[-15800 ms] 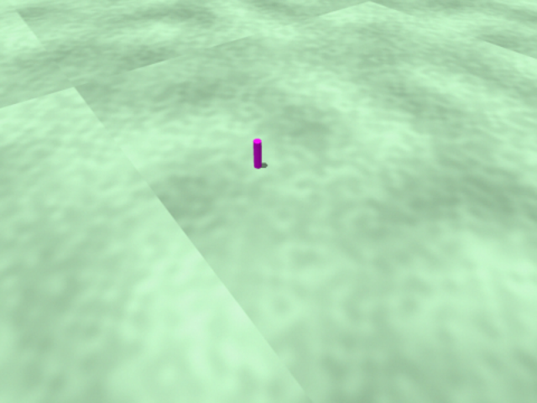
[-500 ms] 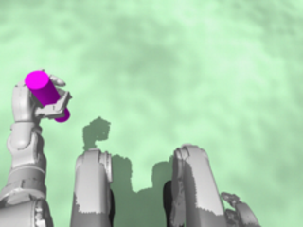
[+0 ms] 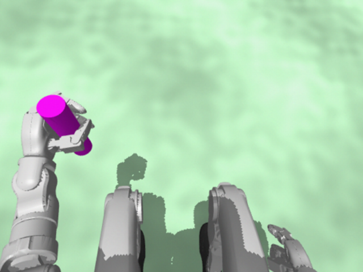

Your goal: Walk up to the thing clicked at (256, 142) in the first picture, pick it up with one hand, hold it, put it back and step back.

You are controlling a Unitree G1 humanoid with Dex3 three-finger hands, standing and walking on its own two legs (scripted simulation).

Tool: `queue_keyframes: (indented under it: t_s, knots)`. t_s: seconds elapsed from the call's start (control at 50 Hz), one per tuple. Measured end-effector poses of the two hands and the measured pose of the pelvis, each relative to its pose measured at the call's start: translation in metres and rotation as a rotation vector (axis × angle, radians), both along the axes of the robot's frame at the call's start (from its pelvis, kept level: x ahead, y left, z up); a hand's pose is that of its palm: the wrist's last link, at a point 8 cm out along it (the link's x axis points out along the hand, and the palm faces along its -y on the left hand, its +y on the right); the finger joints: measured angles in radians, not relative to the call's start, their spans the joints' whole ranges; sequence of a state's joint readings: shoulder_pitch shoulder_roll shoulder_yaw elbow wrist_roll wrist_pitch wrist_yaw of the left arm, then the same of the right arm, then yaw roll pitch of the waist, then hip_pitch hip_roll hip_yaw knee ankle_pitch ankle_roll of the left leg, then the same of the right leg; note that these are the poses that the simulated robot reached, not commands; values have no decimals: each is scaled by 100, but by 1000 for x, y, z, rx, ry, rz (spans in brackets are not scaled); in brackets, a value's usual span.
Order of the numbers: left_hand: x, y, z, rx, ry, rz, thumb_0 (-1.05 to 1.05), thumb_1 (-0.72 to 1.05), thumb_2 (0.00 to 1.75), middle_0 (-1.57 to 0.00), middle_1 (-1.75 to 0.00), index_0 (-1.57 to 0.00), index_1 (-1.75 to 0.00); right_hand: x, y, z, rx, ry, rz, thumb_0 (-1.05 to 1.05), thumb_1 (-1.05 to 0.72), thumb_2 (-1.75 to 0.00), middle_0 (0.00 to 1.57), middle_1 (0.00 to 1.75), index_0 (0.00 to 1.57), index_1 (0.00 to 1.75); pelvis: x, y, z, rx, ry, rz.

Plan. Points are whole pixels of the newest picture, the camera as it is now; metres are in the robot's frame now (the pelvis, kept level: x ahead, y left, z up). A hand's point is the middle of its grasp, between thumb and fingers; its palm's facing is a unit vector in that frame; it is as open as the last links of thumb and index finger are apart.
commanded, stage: lift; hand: left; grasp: from the side
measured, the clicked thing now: (69, 130) +0.41 +0.23 -0.01
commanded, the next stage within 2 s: hold in 1.62 s
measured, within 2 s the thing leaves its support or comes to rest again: neither
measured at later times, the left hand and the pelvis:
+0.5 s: hand (22, 87) +0.39 +0.21 +0.17, palm faces +0.10 -0.99 -0.03, open 5.8 cm; pelvis +0.03 +0.01 +0.14, yaw +1 degrees
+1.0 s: hand out of the picture +0.38 +0.19 +0.28, palm faces +0.07 -1.00 -0.02, open 5.8 cm; pelvis +0.05 +0.01 +0.23, yaw +2 degrees
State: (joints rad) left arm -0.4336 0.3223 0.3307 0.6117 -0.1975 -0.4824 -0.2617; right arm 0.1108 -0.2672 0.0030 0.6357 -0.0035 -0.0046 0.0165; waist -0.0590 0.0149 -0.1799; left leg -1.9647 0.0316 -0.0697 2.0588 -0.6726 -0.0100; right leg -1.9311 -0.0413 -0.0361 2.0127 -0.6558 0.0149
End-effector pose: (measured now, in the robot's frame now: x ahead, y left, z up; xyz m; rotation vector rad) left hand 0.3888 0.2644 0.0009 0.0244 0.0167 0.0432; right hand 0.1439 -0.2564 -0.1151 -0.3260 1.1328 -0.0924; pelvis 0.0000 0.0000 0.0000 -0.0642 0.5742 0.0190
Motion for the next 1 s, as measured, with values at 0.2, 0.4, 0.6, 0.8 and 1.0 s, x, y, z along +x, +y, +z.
queue_keyframes:
  t_s: [0.2, 0.4, 0.6, 0.8, 1.0]
  knots:
    - [-5, -2, 68, 12, -3, 22, 2, 17, 107, -103, -107, -94, -112, 30, 6, 54, 10, -79, -14, 1, -89, -89, 20, 30, 21, 30, 10, 1, 52, 3, -18, 5]
    - [-18, -8, 144, 7, 14, 38, 2, 17, 107, -102, -107, -94, -112, 52, 16, 124, 28, -160, -34, 1, -89, -89, 20, 30, 21, 30, 25, 5, 113, 2, -78, 12]
    - [-28, -5, 204, 6, 27, 50, 2, 17, 107, -102, -107, -94, -112, 56, 25, 189, 34, -214, -31, 1, -89, -89, 20, 30, 21, 30, 36, 7, 169, 6, -165, 25]
    - [-30, -11, 245, -6, 28, 36, 2, 17, 108, -103, -107, -94, -112, 48, 27, 228, 45, -211, -39, 1, -88, -89, 20, 30, 21, 30, 45, 9, 208, 16, -237, 27]
    - [-29, -19, 276, -10, 18, 29, 2, 16, 108, -103, -107, -95, -112, 45, 26, 251, 55, -198, -41, 1, -89, -89, 20, 30, 21, 30, 52, 6, 235, 29, -292, 25]
